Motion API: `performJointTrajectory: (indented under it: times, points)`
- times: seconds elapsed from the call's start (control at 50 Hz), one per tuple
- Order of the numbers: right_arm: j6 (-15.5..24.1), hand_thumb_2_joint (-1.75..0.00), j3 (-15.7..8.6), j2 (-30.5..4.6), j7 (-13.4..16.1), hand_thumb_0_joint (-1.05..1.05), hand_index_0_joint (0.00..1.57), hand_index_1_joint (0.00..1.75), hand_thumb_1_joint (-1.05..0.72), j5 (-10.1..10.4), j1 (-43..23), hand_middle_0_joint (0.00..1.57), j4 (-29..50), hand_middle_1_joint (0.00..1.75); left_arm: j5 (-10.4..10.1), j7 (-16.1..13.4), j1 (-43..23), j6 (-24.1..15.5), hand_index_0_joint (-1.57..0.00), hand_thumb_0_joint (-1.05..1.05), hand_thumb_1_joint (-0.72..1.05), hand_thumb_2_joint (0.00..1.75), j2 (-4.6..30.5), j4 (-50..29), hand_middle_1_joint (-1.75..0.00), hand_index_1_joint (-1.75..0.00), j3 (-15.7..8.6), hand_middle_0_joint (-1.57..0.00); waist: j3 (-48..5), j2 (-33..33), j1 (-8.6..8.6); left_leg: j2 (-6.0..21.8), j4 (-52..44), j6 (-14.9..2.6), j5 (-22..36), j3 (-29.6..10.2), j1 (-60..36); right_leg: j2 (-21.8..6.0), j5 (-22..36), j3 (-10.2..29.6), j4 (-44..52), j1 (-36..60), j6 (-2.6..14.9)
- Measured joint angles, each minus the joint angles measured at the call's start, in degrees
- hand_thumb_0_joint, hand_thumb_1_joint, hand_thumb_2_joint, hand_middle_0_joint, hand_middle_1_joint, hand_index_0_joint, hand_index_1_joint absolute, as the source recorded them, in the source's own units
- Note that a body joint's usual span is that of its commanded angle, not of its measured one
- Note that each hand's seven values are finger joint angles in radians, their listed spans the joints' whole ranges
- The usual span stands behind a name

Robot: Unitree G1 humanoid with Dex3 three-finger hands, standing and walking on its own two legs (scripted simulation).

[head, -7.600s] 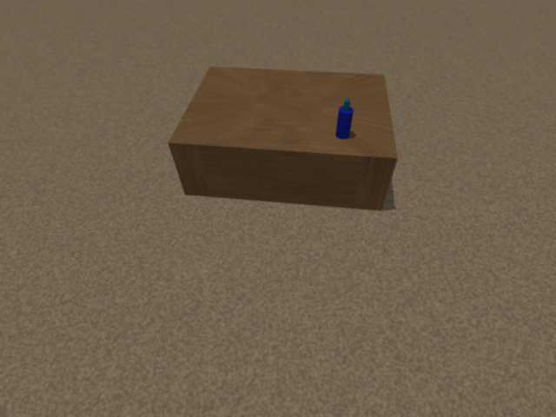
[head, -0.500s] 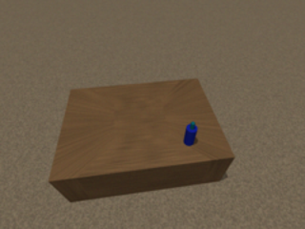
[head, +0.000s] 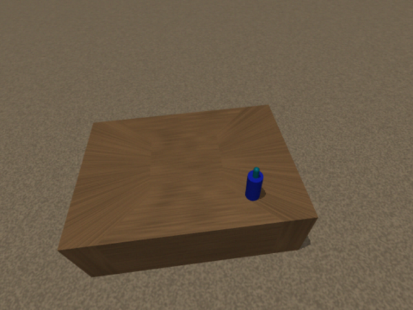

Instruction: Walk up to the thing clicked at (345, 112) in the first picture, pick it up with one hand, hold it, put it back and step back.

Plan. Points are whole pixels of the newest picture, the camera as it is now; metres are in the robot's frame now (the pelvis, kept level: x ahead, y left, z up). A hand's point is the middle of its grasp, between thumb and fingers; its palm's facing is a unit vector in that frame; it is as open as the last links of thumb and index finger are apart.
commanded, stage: walk up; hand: right
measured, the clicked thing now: (254, 182) +0.63 -0.16 -0.35
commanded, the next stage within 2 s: none
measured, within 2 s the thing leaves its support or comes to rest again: neither
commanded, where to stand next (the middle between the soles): +0.17 +0.02 m, yaw +5 degrees
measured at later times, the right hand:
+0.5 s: hand (314, 246) +0.29 -0.23 -0.14, palm faces -0.14 +0.93 -0.35, open 7.3 cm
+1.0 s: hand (333, 263) +0.26 -0.28 -0.18, palm faces -0.17 +0.92 -0.35, open 7.3 cm
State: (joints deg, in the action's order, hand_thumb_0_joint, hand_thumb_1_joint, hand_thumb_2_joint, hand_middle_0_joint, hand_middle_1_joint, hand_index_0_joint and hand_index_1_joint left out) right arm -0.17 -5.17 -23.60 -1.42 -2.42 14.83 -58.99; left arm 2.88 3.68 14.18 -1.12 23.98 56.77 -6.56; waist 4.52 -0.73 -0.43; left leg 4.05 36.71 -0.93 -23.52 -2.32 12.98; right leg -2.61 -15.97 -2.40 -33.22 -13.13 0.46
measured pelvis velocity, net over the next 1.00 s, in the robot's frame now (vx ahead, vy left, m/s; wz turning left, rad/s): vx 0.15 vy -0.01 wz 0.13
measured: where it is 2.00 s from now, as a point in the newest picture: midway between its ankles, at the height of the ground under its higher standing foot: outside the picture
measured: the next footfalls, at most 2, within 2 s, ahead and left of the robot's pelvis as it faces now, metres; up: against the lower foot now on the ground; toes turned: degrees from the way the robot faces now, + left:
left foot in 0.36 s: +0.25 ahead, +0.12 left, +0.00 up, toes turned +7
right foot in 0.68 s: +0.21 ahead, -0.15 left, +0.00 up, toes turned +6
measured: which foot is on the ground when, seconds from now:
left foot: up 0.00-0.34, down 0.36-0.70, up 0.72-1.00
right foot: down 0.00-0.40, up 0.42-0.66, down 0.68-1.00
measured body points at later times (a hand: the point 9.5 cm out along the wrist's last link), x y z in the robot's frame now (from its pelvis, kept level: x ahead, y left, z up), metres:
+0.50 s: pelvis +0.14 +0.00 -0.01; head +0.20 +0.02 +0.44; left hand +0.16 +0.31 -0.14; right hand +0.30 -0.28 -0.12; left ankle +0.22 +0.12 -0.73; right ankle +0.06 -0.14 -0.66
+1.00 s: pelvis +0.15 -0.01 -0.01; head +0.21 -0.04 +0.43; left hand +0.19 +0.33 -0.10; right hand +0.27 -0.33 -0.15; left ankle +0.11 +0.14 -0.71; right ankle +0.19 -0.15 -0.73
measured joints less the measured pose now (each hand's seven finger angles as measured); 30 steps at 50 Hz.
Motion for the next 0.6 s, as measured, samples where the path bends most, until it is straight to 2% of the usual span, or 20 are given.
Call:
performJointTrajectory:
  times: [0.04, 0.08, 0.12, 0.18, 0.26, 0.34, 0.36, 0.38, 0.4, 0.46, 0.5, 0.54, 0.6]
  points:
    - [-1.0, -0.9, -0.2, -0.3, 0.3, 0.0, 0.21, 0.3, -0.91, 0.4, 0.8, 0.2, 0.1, 0.3, 0.4, -0.4, 2.0, 0.0, -0.2, 0.0, 0.9, 0.89, -0.7, -0.6, -0.3, -0.3, -0.1, -0.2, -1.1, -0.5, -1.36, -2.7, 11.7, 0.16, -3.3, -2.4, 4.5, 0.4, -1.7, -0.6, 0.3, 1.3, 0.09]
    - [-0.6, -0.9, 0.0, -0.7, -0.1, 0.0, 0.21, 0.3, -0.91, 0.9, 1.1, 0.2, 0.6, 0.3, 0.1, -0.6, 4.0, 0.2, -0.2, 0.0, 0.9, 0.89, -1.5, -0.7, -0.3, -0.3, 0.1, -0.2, -1.8, -0.8, -2.36, -4.2, 18.0, 0.09, -1.4, -1.8, 7.9, 0.8, -1.7, -0.7, 3.5, 4.0, 0.83]
    - [0.3, -0.9, 0.1, -1.1, -0.6, 0.0, 0.21, 0.3, -0.91, 1.3, 1.2, 0.2, 1.7, 0.3, -0.3, -0.8, 5.7, -0.1, -0.2, 0.01, 0.9, 0.89, -2.1, -0.7, -0.3, -0.3, 0.5, -0.2, -2.0, -1.4, -2.55, -4.4, 20.4, 0.24, 2.4, -1.8, 10.9, 1.5, -0.5, -1.5, 7.5, 7.0, 0.83]
    - [0.9, -0.9, 0.4, -1.1, -1.3, 0.0, 0.21, 0.3, -0.91, 1.3, 1.0, 0.2, 3.6, 0.3, -0.9, -1.1, 7.0, -0.9, -0.2, 0.01, 0.9, 0.89, -2.4, -1.2, -0.3, -0.3, 1.0, -0.2, -1.1, -1.9, -2.61, -3.6, 17.4, 0.86, 5.9, -1.8, 13.4, 2.4, -0.3, -2.6, 11.0, 10.3, 1.07]
    - [0.6, -0.9, 0.9, -0.3, -2.0, 0.0, 0.2, 0.3, -0.91, 0.9, -0.2, 0.2, 5.5, 0.3, -1.2, -1.5, 7.0, -1.7, -0.2, 0.01, 0.9, 0.89, -2.4, -3.1, -0.3, -0.3, 1.7, -0.2, 1.3, -1.7, -2.72, -1.9, 7.6, 1.03, 8.2, -1.2, 13.8, 3.1, -2.6, -4.2, 11.3, 13.0, 0.99]
    - [0.6, -0.9, 1.6, 1.0, -1.8, 0.0, 0.21, 0.3, -0.91, 0.8, -2.3, 0.2, 6.9, 0.3, -1.5, -2.2, 5.7, -1.3, -0.2, 0.01, 0.9, 0.89, -2.2, -4.9, -0.3, -0.3, 2.8, -0.2, 3.4, -0.5, -3.03, -1.3, -0.6, -0.11, 13.2, 2.0, 11.6, 2.3, -8.0, -5.3, 6.1, 13.1, 0.2]
    - [0.8, -0.9, 1.8, 1.3, -1.7, 0.0, 0.21, 0.3, -0.91, 0.8, -2.7, 0.2, 7.2, 0.3, -1.7, -2.4, 5.5, -1.1, -0.2, 0.01, 0.9, 0.89, -2.1, -5.2, -0.3, -0.3, 3.1, -0.2, 3.5, -0.2, -2.98, -1.7, -2.9, -0.67, 15.7, 2.9, 10.3, 1.9, -9.9, -5.4, 3.7, 12.6, -0.08]
    - [1.1, -0.9, 1.8, 2.0, -1.4, 0.0, 0.21, 0.3, -0.91, 0.8, -3.6, 0.2, 7.3, 0.3, -1.9, -2.6, 4.7, -0.9, -0.2, 0.01, 0.9, 0.89, -1.9, -5.2, -0.3, -0.3, 3.3, -0.2, 4.1, 1.1, -2.71, -2.8, -3.2, -0.4, 16.0, 3.5, 9.7, 0.5, -11.8, -5.5, 0.2, 11.6, -0.18]
    - [1.3, -0.9, 1.9, 2.5, -1.2, 0.0, 0.21, 0.3, -0.91, 0.7, -4.7, 0.2, 7.7, 0.3, -2.2, -3.0, 3.5, -0.4, -0.2, 0.01, 0.9, 0.89, -2.0, -5.1, -0.3, -0.3, 3.4, -0.2, 5.1, 2.2, -2.59, -3.7, -2.4, -0.38, 15.0, 4.1, 9.7, -0.8, -12.1, -4.9, -5.4, 9.3, 0.01]
    - [2.3, -0.9, 2.8, 3.4, -0.1, 0.0, 0.21, 0.3, -0.91, 1.7, -7.0, 0.2, 9.7, 0.3, -3.2, -3.8, 0.4, 0.5, -0.2, 0.01, 0.9, 0.89, -3.1, -5.8, -0.3, -0.3, 4.3, -0.2, 6.8, 1.5, -1.51, -3.4, -0.9, -0.87, 12.9, 3.3, 9.3, 2.2, -15.9, 0.7, -22.9, 1.0, 0.56]
    - [2.2, -0.9, 3.5, 4.4, 0.5, 0.0, 0.21, 0.3, -0.91, 2.3, -7.6, 0.2, 10.3, 0.3, -3.5, -3.8, -0.6, 0.9, -0.2, 0.01, 0.9, 0.89, -3.0, -6.1, -0.3, -0.3, 4.8, -0.2, 6.2, 1.9, -1.06, -3.4, -2.6, -0.72, 13.0, 3.4, 7.9, 2.7, -16.2, 3.0, -28.1, -3.1, 1.21]
    - [2.0, -0.9, 4.2, 4.8, 0.9, 0.0, 0.21, 0.3, -0.91, 2.4, -8.0, 0.21, 10.6, 0.3, -3.7, -3.7, -1.3, 0.9, -0.2, 0.01, 0.9, 0.89, -2.7, -6.3, -0.3, -0.3, 4.8, -0.2, 5.0, 2.4, -0.95, -3.4, -3.6, -0.38, 12.9, 3.8, 6.9, 1.9, -15.1, 4.4, -27.0, -5.4, 1.38]
    - [1.2, -0.9, 4.6, 4.6, 1.0, 0.0, 0.21, 0.3, -0.9, 1.7, -9.1, 0.21, 10.7, 0.3, -3.9, -4.0, -2.1, 0.4, -0.2, 0.01, 0.9, 0.89, -2.5, -6.1, -0.3, -0.3, 4.8, -0.2, 4.0, 2.2, -0.94, -3.1, -2.4, -0.05, 11.5, 4.6, 6.7, 0.0, -12.5, 4.2, -18.4, -6.1, 0.31]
